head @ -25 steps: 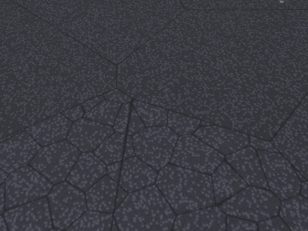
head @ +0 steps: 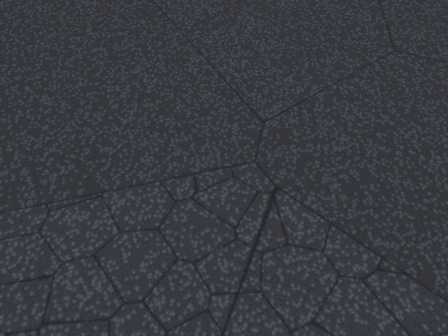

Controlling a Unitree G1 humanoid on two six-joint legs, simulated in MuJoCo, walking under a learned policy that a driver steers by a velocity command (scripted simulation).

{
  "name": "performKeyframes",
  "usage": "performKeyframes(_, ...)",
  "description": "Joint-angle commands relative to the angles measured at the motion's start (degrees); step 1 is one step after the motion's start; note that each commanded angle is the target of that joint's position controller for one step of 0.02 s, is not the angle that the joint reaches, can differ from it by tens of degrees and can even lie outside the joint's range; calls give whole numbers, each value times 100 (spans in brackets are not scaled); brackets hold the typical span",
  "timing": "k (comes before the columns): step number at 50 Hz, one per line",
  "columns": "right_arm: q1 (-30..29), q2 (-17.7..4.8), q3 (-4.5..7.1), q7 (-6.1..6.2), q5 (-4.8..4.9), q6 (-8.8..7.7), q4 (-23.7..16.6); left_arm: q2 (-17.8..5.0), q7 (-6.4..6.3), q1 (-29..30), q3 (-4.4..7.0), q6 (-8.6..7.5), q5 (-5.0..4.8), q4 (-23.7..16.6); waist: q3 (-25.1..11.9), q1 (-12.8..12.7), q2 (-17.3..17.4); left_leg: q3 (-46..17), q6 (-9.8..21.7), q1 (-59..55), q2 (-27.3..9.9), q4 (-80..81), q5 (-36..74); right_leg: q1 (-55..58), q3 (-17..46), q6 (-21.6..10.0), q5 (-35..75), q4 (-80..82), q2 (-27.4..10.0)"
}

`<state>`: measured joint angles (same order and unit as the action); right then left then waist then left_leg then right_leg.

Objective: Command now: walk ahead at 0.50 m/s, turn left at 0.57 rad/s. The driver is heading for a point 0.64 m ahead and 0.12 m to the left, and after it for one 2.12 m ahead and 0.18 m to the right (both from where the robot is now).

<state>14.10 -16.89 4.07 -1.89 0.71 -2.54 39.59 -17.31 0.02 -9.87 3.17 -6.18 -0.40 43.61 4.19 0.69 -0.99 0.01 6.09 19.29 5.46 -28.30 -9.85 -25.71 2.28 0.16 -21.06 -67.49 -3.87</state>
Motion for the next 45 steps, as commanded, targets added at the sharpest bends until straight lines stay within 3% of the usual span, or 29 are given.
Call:
performKeyframes(1, -53, -735, 188, 91, -27, -143, -466, -622, -17, -159, 179, -12, 121, -387, -714, -159, 285, -2065, 1145, -1109, -1531, 1505, 1418, -919, 212, 138, 438, 488, -285)
performKeyframes(4, 199, -906, 235, 208, 9, -136, -356, -435, -38, 310, 113, 75, 147, -541, -497, -39, 265, -1639, 1047, -818, -1312, 1563, 1703, -1061, 101, 387, 1205, 1480, -151)
performKeyframes(7, 395, -920, 239, 277, 46, -73, -264, -279, 6, 921, 40, 44, 107, -691, -405, 206, 477, -1430, 754, -661, -1030, 1468, 1139, -764, 78, 443, 2261, 2793, 107)
performKeyframes(11, 715, -946, 251, 301, 84, -13, -97, -363, 112, 1453, 47, -49, 14, -873, -325, 409, 587, -1828, 625, -855, -1168, 1199, 666, -451, 150, 347, 2598, 3654, 333)
performKeyframes(14, 725, -897, 251, 336, 85, 44, -54, -553, 171, 1356, 129, -127, -2, -885, -358, 291, 738, -2330, 529, -1324, -1348, 721, 660, -250, 279, 153, 2042, 3989, 386)
performKeyframes(16, 555, -828, 237, 333, 72, 76, -96, -694, 142, 715, 230, -181, 0, -732, -552, -73, 885, -2422, 374, -1312, -1232, 210, 1114, 599, 124, -80, 1802, 4268, 441)
performKeyframes(17, 505, -599, 151, 307, 41, 65, -157, -878, 104, 82, 317, -213, 70, -626, -1077, -389, 746, -2173, 190, -1034, -922, -680, 1238, 1736, 316, -331, 1842, 4277, 119)
performKeyframes(18, 612, -277, 24, 299, -82, 52, -280, -1205, 49, -821, 393, -196, 128, -559, -1970, -668, -16, -1616, -52, -206, -487, -2330, -8, 3307, 1396, -672, 1523, 4159, -920)
performKeyframes(19, 1428, -102, -38, 293, 141, 4, -430, -1480, 106, -1100, 462, -120, 155, -344, -2382, -216, -2051, -1115, -371, 1863, 125, -3949, -2560, 4716, 4166, -1551, 105, 4811, -2017)
performKeyframes(20, 1290, -750, 70, 315, 196, 14, -221, -858, 123, -862, 330, -93, 20, -479, -1799, -355, -1166, -1247, -457, 2453, -391, -4589, -2235, 4327, 4176, -1384, -1018, 5044, -1969)
performKeyframes(21, 641, -1002, 149, 305, 141, 44, -294, -558, 85, -638, 248, -47, 8, -525, -1109, -507, -632, -1056, -499, 2551, -571, -4664, -1675, 3626, 3162, -1134, -762, 5099, -1710)
performKeyframes(22, 364, -925, 150, 309, 81, 65, -344, -504, 76, -387, 206, -10, 65, -539, -740, -407, -247, -897, -540, 2348, -760, -4544, -1281, 2946, 2459, -1023, 7, 5202, -1465)
performKeyframes(23, 174, -839, 164, 285, 29, 62, -413, -409, 63, -258, 177, 8, 86, -483, -452, -329, -227, -883, -556, 2258, -912, -4287, -1033, 2486, 1964, -1009, 595, 5322, -1265)
performKeyframes(25, 264, -593, 141, 222, 105, 106, -437, -352, 39, -206, 158, -28, 104, -402, -384, -177, -514, -750, -559, 1900, -1107, -4006, -818, 2044, 1242, -967, 1130, 5590, -1034)
performKeyframes(28, 13, -364, 78, 201, 77, 165, -592, -534, 34, -277, 225, -78, 53, -237, -261, -170, -405, -627, -648, 2147, -1215, -3521, -572, 1964, 652, -1139, 1753, 5852, -1108)
performKeyframes(34, -771, -221, -10, 32, 63, 68, -768, -810, -4, -372, 288, 21, 33, -39, -133, -420, -235, -240, -631, 1991, -1167, -1754, 967, 2255, -552, -971, 2555, 5897, -963)
performKeyframes(37, -1235, -194, -32, -71, 83, 56, -948, -958, -15, -625, 325, 103, -39, 104, 12, -555, -223, 14, -500, 1866, -1078, -1132, 997, 2589, -840, -867, 2670, 5831, -1088)
performKeyframes(39, -1340, -285, 7, -123, 78, 70, -1055, -1073, -18, -673, 364, 173, -107, 161, 35, -485, -267, 165, -332, 1743, -963, -883, 599, 2901, -997, -776, 3320, 5582, -1207)
performKeyframes(41, -1036, -464, 111, -125, -1, 95, -1053, -1226, -48, -684, 401, 249, -170, 188, -244, -191, -405, 428, -93, 956, -568, -718, 2, 3001, -1157, -679, 5366, 4725, -1205)
performKeyframes(42, -333, -649, 231, -99, -41, 89, -886, -1220, -60, -658, 377, 288, -192, 212, -630, 257, -331, 482, 78, -53, -318, -347, 253, 2817, -1240, -566, 5994, 3790, -1074)
performKeyframes(43, 471, -901, 361, -5, -61, 95, -661, -1048, -65, -695, 287, 273, -159, 225, -1057, 690, -131, 274, 247, -1518, -312, 15, 1235, 2045, -1340, -338, 5522, 2633, -836)
performKeyframes(44, 976, -1352, 385, 142, -115, 118, -520, -369, -17, -879, 48, 216, 212, 40, -1785, 522, 1277, -1435, 594, -3410, -1742, -427, 3785, 339, -1310, -44, 750, 701, -289)
performKeyframes(45, 738, -1473, 304, 113, -207, 68, -755, -311, 75, -1577, -83, 140, 46, 143, -3168, 230, 1756, -3925, 1833, -4405, -3231, 88, 3975, -779, -264, 152, -1974, -1032, 448)
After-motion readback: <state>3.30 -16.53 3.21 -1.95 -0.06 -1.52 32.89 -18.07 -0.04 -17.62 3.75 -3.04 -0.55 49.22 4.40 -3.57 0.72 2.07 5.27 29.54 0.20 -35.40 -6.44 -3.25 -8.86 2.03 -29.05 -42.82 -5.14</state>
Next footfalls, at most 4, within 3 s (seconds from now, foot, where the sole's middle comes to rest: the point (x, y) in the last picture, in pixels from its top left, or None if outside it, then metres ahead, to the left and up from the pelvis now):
0.34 right None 0.39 -0.12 -0.77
0.86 left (146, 298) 0.55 0.23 -0.77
1.40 right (210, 256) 0.68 0.05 -0.77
1.86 left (135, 261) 0.67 0.28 -0.77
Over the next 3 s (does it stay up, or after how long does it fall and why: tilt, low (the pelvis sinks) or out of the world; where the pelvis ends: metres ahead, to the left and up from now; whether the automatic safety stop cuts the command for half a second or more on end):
stays up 0.80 0.08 0.01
